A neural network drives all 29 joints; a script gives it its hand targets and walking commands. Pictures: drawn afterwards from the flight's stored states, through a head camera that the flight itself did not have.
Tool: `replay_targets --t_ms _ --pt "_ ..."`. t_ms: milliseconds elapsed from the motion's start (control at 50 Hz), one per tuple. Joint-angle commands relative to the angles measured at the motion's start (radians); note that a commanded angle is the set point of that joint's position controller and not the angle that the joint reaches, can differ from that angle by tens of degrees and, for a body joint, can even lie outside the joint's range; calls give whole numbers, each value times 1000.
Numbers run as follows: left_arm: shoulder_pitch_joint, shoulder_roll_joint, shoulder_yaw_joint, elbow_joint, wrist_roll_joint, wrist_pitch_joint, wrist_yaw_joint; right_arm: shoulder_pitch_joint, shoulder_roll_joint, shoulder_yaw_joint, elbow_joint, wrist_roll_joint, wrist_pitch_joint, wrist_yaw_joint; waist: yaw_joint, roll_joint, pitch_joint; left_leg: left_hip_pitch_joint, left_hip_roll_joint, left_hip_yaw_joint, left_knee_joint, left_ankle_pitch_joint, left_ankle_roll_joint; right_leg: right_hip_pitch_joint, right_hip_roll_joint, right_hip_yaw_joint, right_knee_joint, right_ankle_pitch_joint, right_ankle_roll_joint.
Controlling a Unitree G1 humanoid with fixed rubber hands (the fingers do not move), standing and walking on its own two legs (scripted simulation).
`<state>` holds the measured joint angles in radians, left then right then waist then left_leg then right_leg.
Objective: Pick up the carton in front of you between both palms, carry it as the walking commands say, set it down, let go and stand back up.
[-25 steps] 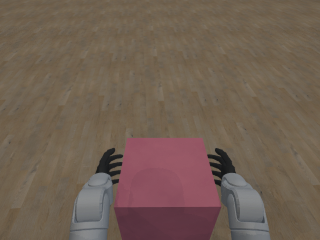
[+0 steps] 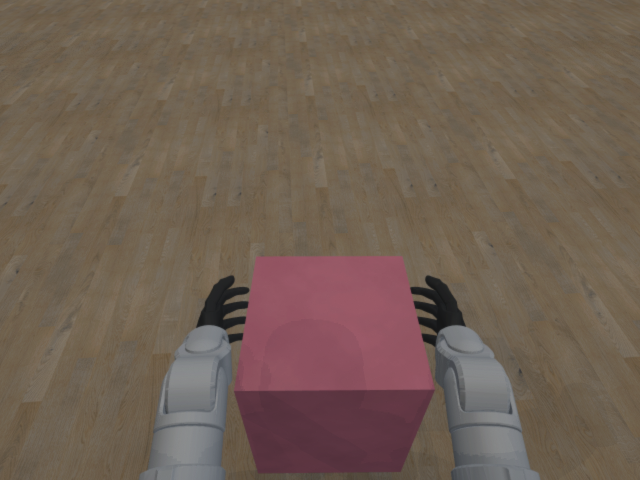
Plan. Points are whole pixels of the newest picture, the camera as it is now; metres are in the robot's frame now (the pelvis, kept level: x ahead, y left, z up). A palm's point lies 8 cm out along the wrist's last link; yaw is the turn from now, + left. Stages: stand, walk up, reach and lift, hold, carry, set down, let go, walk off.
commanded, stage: carry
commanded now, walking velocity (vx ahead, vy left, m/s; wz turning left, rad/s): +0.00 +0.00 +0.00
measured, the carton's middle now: (329, 365) +0.29 +0.00 -0.06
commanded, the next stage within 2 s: hold in 0.44 s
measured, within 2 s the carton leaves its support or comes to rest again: neither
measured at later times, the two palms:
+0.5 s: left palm (220, 337) +0.28 +0.14 +0.04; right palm (458, 338) +0.28 -0.16 +0.04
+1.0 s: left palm (212, 332) +0.28 +0.15 +0.05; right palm (461, 357) +0.25 -0.15 +0.06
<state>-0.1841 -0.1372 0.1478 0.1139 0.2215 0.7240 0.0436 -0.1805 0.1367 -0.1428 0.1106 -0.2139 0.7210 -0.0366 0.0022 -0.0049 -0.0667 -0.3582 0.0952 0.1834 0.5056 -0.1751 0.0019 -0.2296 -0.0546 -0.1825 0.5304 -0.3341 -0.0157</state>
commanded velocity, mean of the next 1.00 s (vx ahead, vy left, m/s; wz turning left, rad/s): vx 0.00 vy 0.00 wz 0.00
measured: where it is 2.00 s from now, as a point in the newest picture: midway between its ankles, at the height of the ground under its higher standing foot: outside the picture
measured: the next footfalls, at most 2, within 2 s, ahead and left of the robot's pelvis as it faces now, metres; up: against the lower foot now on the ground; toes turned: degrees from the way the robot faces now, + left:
none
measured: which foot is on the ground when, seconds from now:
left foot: down 0.00-1.00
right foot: down 0.00-1.00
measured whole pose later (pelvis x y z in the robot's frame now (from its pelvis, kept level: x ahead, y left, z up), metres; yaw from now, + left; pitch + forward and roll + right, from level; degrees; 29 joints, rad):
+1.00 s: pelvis -0.02 +0.04 +0.01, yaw -8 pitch -8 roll +0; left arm -0.27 -0.15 0.22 0.25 0.31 0.73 0.01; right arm -0.29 0.16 -0.25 0.31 -0.29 0.69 0.01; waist 0.01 -0.04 0.03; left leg -0.11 -0.01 -0.03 0.37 -0.13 0.00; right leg -0.03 0.00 0.08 0.39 -0.22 0.02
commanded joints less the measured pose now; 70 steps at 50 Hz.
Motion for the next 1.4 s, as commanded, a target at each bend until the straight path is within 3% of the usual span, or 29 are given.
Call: replay_targets --t_ms 0,420,440,460,480,520,540,580,680,740,860,1080,1160,1240,1380 --pt "-408 -860 -562 -63 -242 -24 -236 -400 865 549 -56 231 -20 222 -2 4 -252 171 81 -92 -33 221 7 22 -108 97 -89 270 -3" --pt "-440 -887 -561 -50 -251 -25 -244 -432 892 559 -48 238 -19 230 -1 1 -250 172 78 -83 -32 190 -4 21 -110 96 -97 275 -11" --pt "-325 -902 -538 -87 -237 -25 -245 -344 916 534 -20 218 -30 232 8 -92 -158 442 -211 -225 -68 350 34 24 97 292 -178 618 0" --pt "-326 -833 -531 -117 -234 -40 -232 -325 855 510 -34 193 -50 216 5 -61 -216 435 -190 -251 -100 339 36 133 88 309 -158 687 2" --pt "-384 -850 -546 -134 -231 -40 -235 -337 860 489 -39 176 -54 213 -16 -35 -194 382 -186 -253 -104 357 21 185 104 297 -157 636 5" --pt "-375 -834 -533 -96 -217 -47 -238 -351 864 479 -29 181 -64 203 -22 -63 -181 483 -192 -251 -101 406 9 122 118 290 -214 550 17" --pt "-390 -840 -523 -99 -218 -54 -239 -376 859 486 -18 173 -71 206 -3 -46 -162 464 -205 -248 -113 352 1 134 117 290 -220 544 17" --pt "-410 -854 -534 -83 -224 -60 -242 -397 868 484 -5 178 -76 213 -8 -29 -172 412 -215 -248 -125 307 -3 201 114 295 -212 556 21" --pt "-438 -888 -504 -2 -197 -56 -252 -476 909 499 40 199 -66 245 14 -37 -132 401 -220 -238 -149 170 3 143 118 279 -234 363 35" --pt "-454 -910 -478 47 -180 -51 -260 -509 923 483 84 200 -61 267 23 -29 -105 420 -211 -235 -158 123 5 93 121 272 -247 269 27" --pt "-531 -952 -476 92 -185 -42 -290 -552 955 431 157 181 -63 293 3 -6 -89 469 -192 -235 -169 50 -4 9 128 264 -265 119 1" --pt "-623 -988 -461 140 -191 -35 -314 -639 952 369 211 153 -80 326 -9 40 -97 497 -148 -272 -199 -76 -27 -41 144 252 -244 12 -25" --pt "-711 -1002 -371 257 -157 -54 -308 -759 917 292 311 108 -113 345 -3 45 -68 472 -138 -287 -193 -186 -26 -92 142 247 -206 -52 -30" --pt "-812 -964 -204 426 -80 -97 -291 -878 870 146 457 19 -165 337 6 30 -42 419 -136 -299 -158 -241 -19 -155 139 248 -147 -87 -33" --pt "-814 -726 73 539 91 -229 -214 -863 675 -116 593 -158 -282 247 12 5 -15 217 -165 -249 -6 -85 -6 -313 157 236 -27 -36 -26"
